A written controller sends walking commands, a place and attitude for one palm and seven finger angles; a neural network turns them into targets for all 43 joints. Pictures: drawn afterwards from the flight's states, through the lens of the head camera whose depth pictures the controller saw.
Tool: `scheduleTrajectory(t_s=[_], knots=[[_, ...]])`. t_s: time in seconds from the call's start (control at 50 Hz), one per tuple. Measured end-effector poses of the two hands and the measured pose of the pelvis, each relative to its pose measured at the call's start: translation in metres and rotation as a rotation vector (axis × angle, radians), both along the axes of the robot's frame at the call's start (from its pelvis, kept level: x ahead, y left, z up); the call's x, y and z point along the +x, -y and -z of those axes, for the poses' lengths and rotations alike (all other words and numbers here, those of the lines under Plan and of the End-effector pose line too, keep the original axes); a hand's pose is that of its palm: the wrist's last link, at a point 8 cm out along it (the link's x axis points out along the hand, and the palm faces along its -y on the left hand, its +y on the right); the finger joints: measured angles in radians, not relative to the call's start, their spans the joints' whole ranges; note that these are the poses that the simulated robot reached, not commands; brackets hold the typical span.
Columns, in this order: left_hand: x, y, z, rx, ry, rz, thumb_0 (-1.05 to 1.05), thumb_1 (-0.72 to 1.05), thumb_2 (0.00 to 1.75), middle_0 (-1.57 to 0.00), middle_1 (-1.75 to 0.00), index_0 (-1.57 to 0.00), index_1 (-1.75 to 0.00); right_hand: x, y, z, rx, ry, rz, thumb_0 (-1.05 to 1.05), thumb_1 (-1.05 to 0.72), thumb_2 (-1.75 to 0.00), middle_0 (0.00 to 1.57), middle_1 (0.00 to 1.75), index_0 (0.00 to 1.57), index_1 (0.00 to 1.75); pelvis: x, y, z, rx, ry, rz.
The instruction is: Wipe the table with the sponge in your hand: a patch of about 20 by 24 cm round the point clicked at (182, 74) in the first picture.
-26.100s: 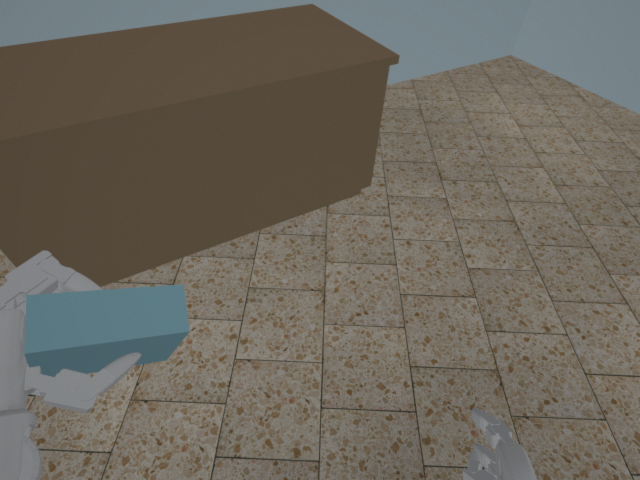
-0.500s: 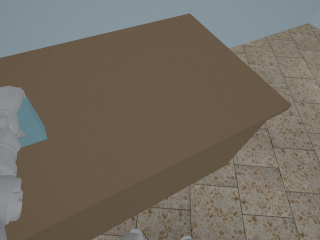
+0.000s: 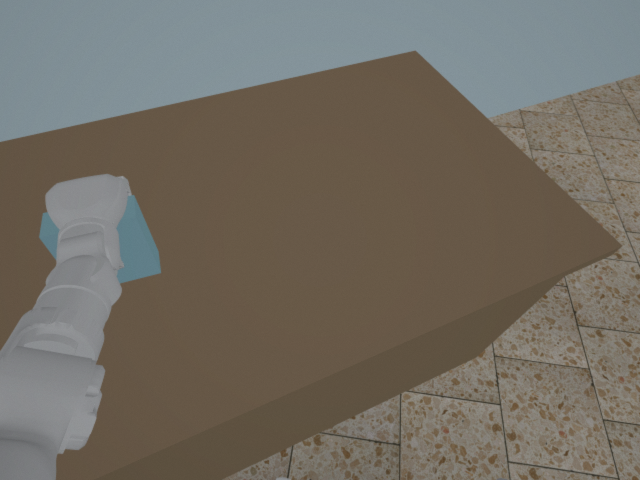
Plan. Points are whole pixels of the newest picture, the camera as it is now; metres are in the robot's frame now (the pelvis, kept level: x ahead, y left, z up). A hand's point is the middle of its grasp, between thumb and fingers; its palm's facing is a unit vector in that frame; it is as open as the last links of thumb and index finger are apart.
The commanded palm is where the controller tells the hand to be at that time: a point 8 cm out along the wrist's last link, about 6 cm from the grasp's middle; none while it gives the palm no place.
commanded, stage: slide across to the middle lane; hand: left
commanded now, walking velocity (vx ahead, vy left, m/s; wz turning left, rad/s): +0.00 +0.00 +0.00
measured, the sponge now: (111, 254) +0.40 +0.33 -0.01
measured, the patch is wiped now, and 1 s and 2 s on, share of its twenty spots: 0.50 0.75 0.75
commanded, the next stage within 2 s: wipe back along the middle lane in 0.10 s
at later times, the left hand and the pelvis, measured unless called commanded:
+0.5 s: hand (138, 231) +0.42 +0.28 +0.03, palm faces -0.09 +0.00 -1.00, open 9.4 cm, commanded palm +0.38 +0.25 +0.07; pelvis +0.02 -0.02 +0.01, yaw -2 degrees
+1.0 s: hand (147, 256) +0.38 +0.26 +0.03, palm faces -0.05 -0.01 -1.00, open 9.4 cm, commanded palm +0.34 +0.23 +0.06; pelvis +0.02 -0.02 +0.01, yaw -1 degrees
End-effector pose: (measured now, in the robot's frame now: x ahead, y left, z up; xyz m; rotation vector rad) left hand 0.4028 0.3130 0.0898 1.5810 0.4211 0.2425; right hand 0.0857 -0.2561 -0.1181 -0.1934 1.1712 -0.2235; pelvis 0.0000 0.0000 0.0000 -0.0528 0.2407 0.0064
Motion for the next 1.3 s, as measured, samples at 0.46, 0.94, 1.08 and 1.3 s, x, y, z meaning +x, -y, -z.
scheduleTrajectory(t_s=[0.46, 0.94, 1.08, 1.3], knots=[[0.006, 0.041, 0.005, -0.012, 0.029, -0.027, 0.0, -0.47, 1.12, -0.78, -1.44, -0.78, -1.47, 0.009, 0.034, -0.009, 0.013, -0.025, 0.061, 0.01, -0.91, -0.9, 0.2, 0.3, 0.2, 0.3, 0.023, 0.021, -0.009, 0.013, 0.023, 0.04], [-0.034, 0.064, 0.005, -0.014, 0.059, -0.023, 0.0, -0.44, 1.1, -0.76, -1.45, -0.77, -1.48, 0.08, 0.0, -0.024, 0.074, 0.164, -0.039, 0.01, -0.91, -0.9, 0.2, 0.3, 0.2, 0.3, 0.016, 0.017, -0.011, 0.022, 0.078, 0.027], [-0.044, 0.07, 0.005, -0.019, 0.072, -0.023, 0.0, -0.44, 1.1, -0.76, -1.45, -0.76, -1.48, 0.085, -0.004, -0.025, 0.087, 0.174, -0.051, 0.01, -0.91, -0.9, 0.2, 0.3, 0.2, 0.3, 0.018, 0.016, -0.011, 0.023, 0.09, 0.029], [-0.061, 0.079, 0.005, -0.023, 0.081, -0.02, 0.02, -0.42, 1.09, -0.75, -1.46, -0.76, -1.48, 0.099, -0.003, -0.031, 0.094, 0.222, -0.062, 0.01, -0.91, -0.9, 0.2, 0.3, 0.2, 0.3, 0.021, 0.017, -0.011, 0.026, 0.115, 0.034]])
